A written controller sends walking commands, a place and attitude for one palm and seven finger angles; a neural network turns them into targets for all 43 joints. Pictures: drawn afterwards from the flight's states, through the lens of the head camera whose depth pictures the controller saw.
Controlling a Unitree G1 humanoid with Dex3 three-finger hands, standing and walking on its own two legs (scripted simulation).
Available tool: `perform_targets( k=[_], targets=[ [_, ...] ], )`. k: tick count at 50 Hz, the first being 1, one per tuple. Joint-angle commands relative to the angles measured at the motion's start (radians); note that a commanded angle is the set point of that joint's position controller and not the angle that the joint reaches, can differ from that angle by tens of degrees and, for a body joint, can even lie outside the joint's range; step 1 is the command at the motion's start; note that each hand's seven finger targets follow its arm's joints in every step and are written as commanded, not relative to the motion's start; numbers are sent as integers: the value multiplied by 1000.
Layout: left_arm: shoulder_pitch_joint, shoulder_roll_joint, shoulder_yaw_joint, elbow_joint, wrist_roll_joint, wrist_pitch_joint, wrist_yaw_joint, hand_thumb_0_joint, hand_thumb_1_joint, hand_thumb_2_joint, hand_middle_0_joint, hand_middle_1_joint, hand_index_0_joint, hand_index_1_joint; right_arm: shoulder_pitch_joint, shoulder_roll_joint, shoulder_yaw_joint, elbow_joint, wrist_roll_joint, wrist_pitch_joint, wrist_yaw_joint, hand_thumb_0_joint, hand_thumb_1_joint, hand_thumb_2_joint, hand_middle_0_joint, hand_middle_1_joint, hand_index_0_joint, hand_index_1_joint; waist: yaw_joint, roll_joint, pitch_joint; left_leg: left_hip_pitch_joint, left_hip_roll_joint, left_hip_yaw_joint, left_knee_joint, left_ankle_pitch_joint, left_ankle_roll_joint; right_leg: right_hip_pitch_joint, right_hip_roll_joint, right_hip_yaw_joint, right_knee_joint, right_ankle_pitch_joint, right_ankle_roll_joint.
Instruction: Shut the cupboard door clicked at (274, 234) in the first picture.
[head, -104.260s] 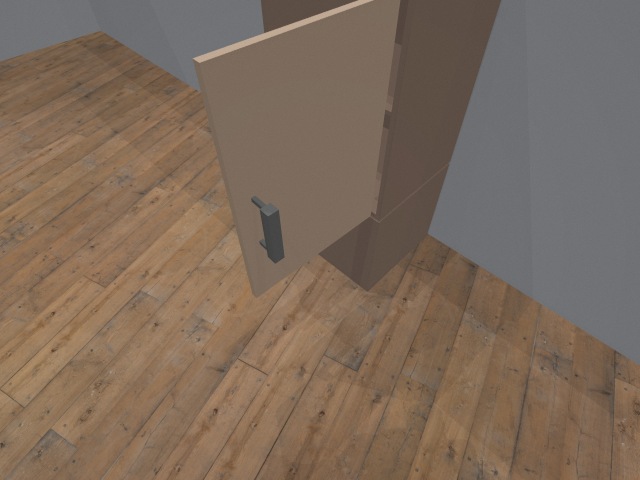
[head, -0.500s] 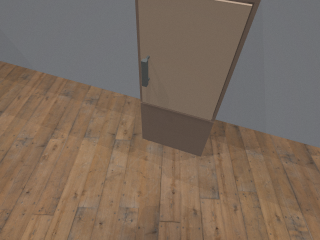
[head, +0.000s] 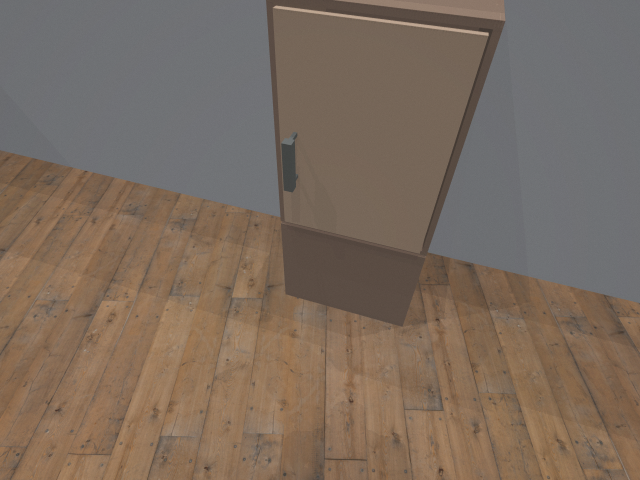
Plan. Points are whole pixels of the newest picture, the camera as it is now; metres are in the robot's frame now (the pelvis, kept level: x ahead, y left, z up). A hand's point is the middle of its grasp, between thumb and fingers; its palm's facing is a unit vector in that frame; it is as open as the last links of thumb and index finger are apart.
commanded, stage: let the arm hang, fingers relaxed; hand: left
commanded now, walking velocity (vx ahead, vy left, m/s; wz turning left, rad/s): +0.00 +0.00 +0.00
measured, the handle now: (291, 161) +0.87 +0.13 -0.10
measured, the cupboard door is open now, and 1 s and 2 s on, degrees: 0 0 0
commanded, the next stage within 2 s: look to check the result in 0.14 s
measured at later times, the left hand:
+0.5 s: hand out of the picture -0.01 +0.19 -0.18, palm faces +0.02 -0.98 -0.20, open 7.4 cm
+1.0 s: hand out of the picture +0.03 +0.19 -0.17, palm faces +0.01 -0.97 -0.23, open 7.4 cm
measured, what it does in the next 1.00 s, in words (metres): stands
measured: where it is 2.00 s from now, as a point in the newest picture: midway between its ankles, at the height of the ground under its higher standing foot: outside the picture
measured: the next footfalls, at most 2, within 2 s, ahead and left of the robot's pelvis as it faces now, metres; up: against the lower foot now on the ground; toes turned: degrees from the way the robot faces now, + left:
none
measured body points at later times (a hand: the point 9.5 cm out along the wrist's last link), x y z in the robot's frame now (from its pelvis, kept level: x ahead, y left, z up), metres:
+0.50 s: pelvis +0.00 +0.01 +0.00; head +0.00 +0.01 +0.45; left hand -0.01 +0.24 -0.16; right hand -0.02 -0.21 -0.16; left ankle +0.02 +0.09 -0.74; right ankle +0.02 -0.12 -0.74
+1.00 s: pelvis +0.01 +0.00 +0.00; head +0.02 +0.00 +0.45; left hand +0.03 +0.24 -0.16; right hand +0.03 -0.25 -0.15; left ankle +0.02 +0.09 -0.74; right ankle +0.02 -0.12 -0.74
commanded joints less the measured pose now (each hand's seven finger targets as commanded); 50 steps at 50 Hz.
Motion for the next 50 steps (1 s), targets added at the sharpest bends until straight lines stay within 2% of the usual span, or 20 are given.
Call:
perform_targets(
  k=[1,3,6,7,10,21,31,37,42,46,50],
  targets=[
    [53,110,20,-26,0,-18,11,0,900,900,-200,-300,-200,-300,56,-98,-16,-27,4,-13,-4,0,-900,-900,200,300,200,300,-9,9,87,-57,116,-131,-120,-83,-10,-52,-73,85,-81,-15,-38],
    [57,105,21,-24,0,-18,12,0,900,900,-200,-300,-200,-300,64,-93,-17,-26,4,-13,-6,0,-900,-900,200,300,200,300,-10,3,91,-59,118,-130,-118,-76,-10,-53,-74,82,-81,-16,-40],
    [60,101,20,-21,-1,-17,13,0,900,900,-200,-300,-200,-300,69,-92,-17,-22,3,-13,-6,0,-900,-900,200,300,200,300,-9,28,95,-64,117,-133,-123,-96,-10,-54,-71,81,-76,-17,-39],
    [65,108,22,-24,1,-18,14,0,900,900,-200,-300,-200,-300,71,-98,-19,-24,6,-13,-6,0,-900,-900,200,300,200,300,-7,11,94,-61,117,-132,-118,-90,-8,-55,-71,81,-76,-17,-40],
    [62,98,21,-22,1,-16,13,0,900,900,-200,-300,-200,-300,78,-96,-20,-23,3,-13,-7,0,-900,-900,200,300,200,300,-11,27,99,-71,121,-141,-133,-123,-9,-60,-67,78,-67,-21,-38],
    [40,120,28,-34,3,-17,13,0,900,900,-200,-300,-200,-300,70,-122,-28,-30,3,-19,-6,0,-900,-900,200,300,200,300,-8,8,93,-73,132,-158,-147,-126,-3,-50,-66,77,-51,-4,-38],
    [2,155,31,-40,3,-23,11,0,900,900,-200,-300,-200,-300,32,-149,-32,-36,4,-21,-3,0,-900,-900,200,300,200,300,-12,-9,73,-31,129,-142,-126,-51,-5,-46,-74,89,-66,13,-41],
    [-13,176,32,-42,4,-25,10,0,900,900,-200,-300,-200,-300,2,-175,-33,-42,6,-23,-2,0,-900,-900,200,300,200,300,-10,11,59,-4,131,-137,-122,-4,-5,-39,-77,90,-71,34,-42],
    [-31,192,33,-45,2,-30,9,0,900,900,-200,-300,-200,-300,-17,-186,-32,-44,7,-23,0,0,-900,-900,200,300,200,300,-10,-14,44,17,131,-130,-105,54,-6,-24,-83,95,-86,60,-43],
    [-50,192,30,-43,0,-28,8,0,900,900,-200,-300,-200,-300,-29,-185,-28,-37,4,-22,1,0,-900,-900,200,300,200,300,-13,9,49,13,129,-132,-115,42,-12,-14,-84,94,-92,48,-41],
    [-54,197,29,-40,0,-28,7,0,900,900,-200,-300,-200,-300,-41,-189,-27,-36,3,-21,1,0,-900,-900,200,300,200,300,-11,6,56,17,129,-132,-118,42,-12,-15,-87,96,-99,49,-42]
  ],
)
